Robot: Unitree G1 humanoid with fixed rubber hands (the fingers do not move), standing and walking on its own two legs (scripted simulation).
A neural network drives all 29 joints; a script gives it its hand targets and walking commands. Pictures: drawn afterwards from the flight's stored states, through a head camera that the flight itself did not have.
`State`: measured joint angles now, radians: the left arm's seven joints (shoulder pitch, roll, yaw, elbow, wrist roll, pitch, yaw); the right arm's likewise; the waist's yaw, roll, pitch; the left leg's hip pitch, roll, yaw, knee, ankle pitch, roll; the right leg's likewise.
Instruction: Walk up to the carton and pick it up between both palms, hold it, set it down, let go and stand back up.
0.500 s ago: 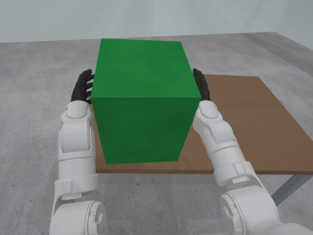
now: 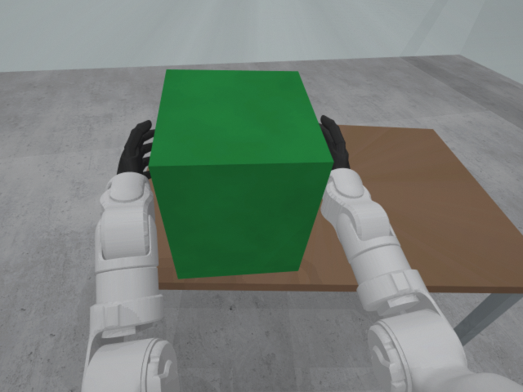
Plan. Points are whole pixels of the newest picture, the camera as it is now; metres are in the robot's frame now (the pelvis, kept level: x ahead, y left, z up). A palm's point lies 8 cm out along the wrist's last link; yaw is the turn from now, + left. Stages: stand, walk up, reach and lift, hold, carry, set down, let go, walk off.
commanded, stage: hold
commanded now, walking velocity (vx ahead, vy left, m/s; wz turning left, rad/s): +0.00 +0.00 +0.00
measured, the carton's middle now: (236, 177) +0.39 +0.01 +0.16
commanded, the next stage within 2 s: none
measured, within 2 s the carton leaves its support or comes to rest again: neither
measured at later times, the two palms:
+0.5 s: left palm (135, 174) +0.36 +0.16 +0.19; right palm (333, 166) +0.36 -0.13 +0.19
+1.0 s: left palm (138, 178) +0.35 +0.15 +0.19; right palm (336, 174) +0.36 -0.14 +0.18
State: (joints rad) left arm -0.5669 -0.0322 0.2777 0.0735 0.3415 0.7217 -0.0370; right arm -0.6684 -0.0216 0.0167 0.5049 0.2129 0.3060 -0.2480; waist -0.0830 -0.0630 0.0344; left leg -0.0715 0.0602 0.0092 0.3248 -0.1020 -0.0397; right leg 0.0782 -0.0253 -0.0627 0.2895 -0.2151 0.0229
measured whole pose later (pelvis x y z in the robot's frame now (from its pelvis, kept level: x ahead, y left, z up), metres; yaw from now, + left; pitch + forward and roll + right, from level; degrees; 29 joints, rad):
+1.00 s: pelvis +0.00 +0.00 +0.00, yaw +0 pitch -9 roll +0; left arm -0.56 -0.05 0.29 0.07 0.36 0.71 -0.05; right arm -0.65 -0.02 0.02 0.51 0.19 0.28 -0.24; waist -0.09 -0.07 0.05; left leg -0.06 0.06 0.01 0.31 -0.09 -0.04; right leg 0.08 -0.03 -0.06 0.29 -0.22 0.02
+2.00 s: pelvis +0.00 +0.00 +0.00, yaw +0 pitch -10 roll +0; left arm -0.55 -0.05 0.29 0.05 0.37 0.71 -0.06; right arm -0.64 -0.01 0.02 0.51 0.19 0.27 -0.24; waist -0.09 -0.08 0.06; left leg -0.05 0.06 0.01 0.31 -0.10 -0.04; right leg 0.10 -0.03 -0.06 0.29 -0.22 0.02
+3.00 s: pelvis +0.00 +0.00 +0.00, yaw +0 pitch -9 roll -1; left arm -0.59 -0.04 0.28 0.09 0.36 0.71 -0.04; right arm -0.68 -0.02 0.00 0.53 0.19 0.27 -0.24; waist -0.08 -0.07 0.04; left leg -0.06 0.06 0.01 0.32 -0.10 -0.04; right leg 0.08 -0.02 -0.06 0.29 -0.22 0.02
